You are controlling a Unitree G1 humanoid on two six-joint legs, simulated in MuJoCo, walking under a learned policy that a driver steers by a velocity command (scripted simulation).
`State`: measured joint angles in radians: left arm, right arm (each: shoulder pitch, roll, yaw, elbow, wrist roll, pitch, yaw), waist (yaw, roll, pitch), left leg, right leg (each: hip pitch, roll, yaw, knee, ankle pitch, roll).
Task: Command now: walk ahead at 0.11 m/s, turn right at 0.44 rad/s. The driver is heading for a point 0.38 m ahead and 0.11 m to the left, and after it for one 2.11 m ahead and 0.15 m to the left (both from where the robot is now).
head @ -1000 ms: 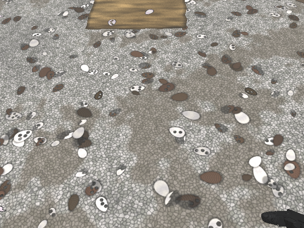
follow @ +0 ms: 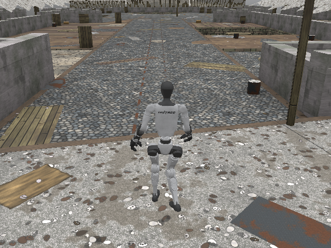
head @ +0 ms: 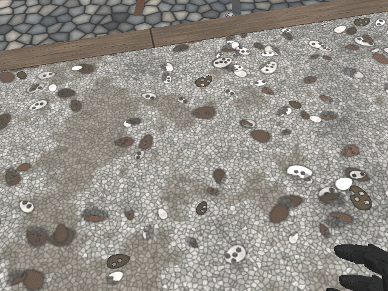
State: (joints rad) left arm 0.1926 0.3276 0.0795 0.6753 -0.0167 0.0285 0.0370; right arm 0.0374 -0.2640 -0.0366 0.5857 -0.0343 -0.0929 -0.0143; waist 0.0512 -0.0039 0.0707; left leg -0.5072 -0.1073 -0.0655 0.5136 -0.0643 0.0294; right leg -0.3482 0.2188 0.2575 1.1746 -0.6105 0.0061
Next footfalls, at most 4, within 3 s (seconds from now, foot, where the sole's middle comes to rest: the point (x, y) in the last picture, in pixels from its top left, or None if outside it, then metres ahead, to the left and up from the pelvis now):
0.28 right None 0.09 -0.11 -0.75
0.68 left None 0.10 0.14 -0.75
1.10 right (184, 267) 0.50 0.12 -0.75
1.54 left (123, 263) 0.51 0.32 -0.75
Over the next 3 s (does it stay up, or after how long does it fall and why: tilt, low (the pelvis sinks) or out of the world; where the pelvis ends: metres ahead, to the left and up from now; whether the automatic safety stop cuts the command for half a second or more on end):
stays up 0.47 0.19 0.02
